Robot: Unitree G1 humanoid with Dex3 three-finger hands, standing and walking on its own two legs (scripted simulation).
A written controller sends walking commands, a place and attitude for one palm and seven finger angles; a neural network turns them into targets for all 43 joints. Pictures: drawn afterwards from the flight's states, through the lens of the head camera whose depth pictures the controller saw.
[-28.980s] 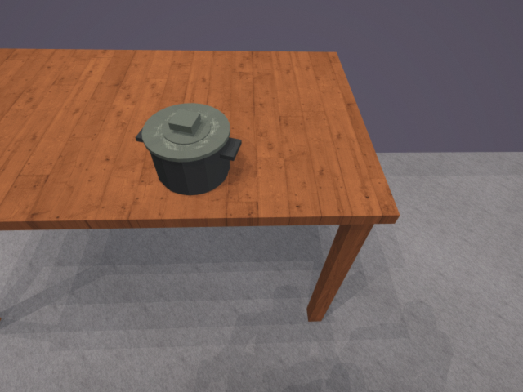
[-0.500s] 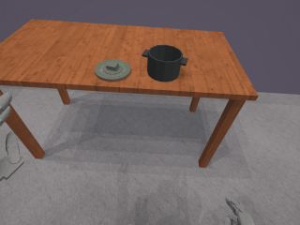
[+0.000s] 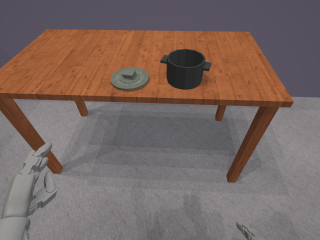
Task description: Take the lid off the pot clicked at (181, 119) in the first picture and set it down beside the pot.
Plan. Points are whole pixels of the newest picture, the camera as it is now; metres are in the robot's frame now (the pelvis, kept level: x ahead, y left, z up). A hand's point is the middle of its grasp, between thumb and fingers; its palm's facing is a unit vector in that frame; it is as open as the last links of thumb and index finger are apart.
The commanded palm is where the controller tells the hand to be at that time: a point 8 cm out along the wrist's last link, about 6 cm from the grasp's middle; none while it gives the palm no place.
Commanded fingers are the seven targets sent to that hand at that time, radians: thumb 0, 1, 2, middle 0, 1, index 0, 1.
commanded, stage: let the arm hang, fingers relaxed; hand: left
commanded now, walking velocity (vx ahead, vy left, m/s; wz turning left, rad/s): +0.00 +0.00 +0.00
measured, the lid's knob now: (129, 73) +0.75 +0.18 +0.02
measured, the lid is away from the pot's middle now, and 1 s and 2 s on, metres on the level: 0.24 0.24 0.24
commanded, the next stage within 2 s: look to check the result in 1.06 s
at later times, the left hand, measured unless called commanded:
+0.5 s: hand out of the picture +0.04 +0.17 -0.16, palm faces +0.03 -0.97 -0.24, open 7.3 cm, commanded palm none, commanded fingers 0.00 0.90 0.90 -0.20 -0.30 -0.20 -0.30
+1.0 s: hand out of the picture +0.07 +0.14 -0.16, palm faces +0.04 -0.98 -0.21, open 7.3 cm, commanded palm none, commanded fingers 0.00 0.90 0.90 -0.20 -0.30 -0.20 -0.30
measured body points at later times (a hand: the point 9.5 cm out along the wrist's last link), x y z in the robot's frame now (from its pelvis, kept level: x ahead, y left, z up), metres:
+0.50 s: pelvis +0.04 -0.03 +0.01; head +0.07 -0.02 +0.46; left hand +0.04 +0.22 -0.15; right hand +0.05 -0.27 -0.14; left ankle +0.03 +0.09 -0.72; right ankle -0.04 -0.15 -0.72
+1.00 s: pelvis +0.04 -0.04 +0.01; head +0.07 -0.04 +0.46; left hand +0.07 +0.19 -0.15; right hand +0.03 -0.26 -0.15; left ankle +0.03 +0.09 -0.72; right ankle -0.04 -0.15 -0.72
